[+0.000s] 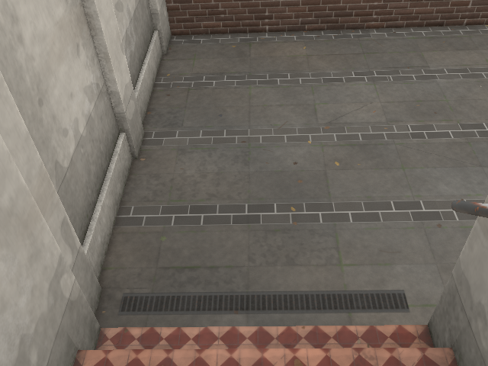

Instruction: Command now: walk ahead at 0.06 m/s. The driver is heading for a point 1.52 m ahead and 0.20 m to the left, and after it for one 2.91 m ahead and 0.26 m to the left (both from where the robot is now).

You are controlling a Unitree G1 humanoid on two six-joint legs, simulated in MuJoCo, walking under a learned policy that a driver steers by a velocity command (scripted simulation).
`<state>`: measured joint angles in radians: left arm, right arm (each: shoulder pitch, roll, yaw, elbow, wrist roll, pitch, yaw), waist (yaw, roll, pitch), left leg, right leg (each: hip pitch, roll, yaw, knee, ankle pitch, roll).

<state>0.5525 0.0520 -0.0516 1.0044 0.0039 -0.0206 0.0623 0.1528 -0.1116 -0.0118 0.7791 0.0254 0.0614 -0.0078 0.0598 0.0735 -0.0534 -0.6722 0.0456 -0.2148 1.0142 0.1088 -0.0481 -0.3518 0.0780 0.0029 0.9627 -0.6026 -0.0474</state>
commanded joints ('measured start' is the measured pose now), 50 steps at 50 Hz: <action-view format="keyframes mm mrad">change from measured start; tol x32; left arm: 1 45 147 49 -47 4 -8 10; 50 -459 165 45 -369 -24 42 -31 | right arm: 1 -39 -89 -34 -74 6 -39 29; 13 2 -91 -60 -19 -2 -29 56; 19 683 -112 -47 228 -52 -18 31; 25 172 -350 -28 142 -51 -17 23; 50 413 -57 0 38 -5 10 -32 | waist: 1 -21 -203 135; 17 -125 -181 6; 21 -28 295 -190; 23 -221 -131 9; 41 -119 98 24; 50 -188 -341 249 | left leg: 1 -118 60 -43 -153 7 8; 15 382 28 154 -865 412 13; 20 1076 193 119 -347 1029 81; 22 806 331 -193 -641 -60 335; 27 345 284 -207 -748 -119 363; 50 254 -96 177 -254 -406 114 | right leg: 1 38 -269 461 -182 536 -209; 6 -219 -52 89 -165 48 19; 15 -39 -159 185 119 381 -131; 19 -579 80 17 1097 -454 92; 23 -598 28 39 1229 -229 101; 30 -588 -44 206 976 256 121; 40 -528 -104 139 881 -34 180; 47 -482 -154 294 -124 -110 26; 50 -616 -148 375 15 -215 -53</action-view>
